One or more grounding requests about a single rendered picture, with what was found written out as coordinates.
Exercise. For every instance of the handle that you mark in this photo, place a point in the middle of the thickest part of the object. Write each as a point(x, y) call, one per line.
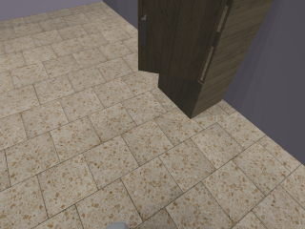
point(143, 30)

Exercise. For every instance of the cupboard door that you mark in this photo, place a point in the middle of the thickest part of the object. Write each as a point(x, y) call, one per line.
point(179, 35)

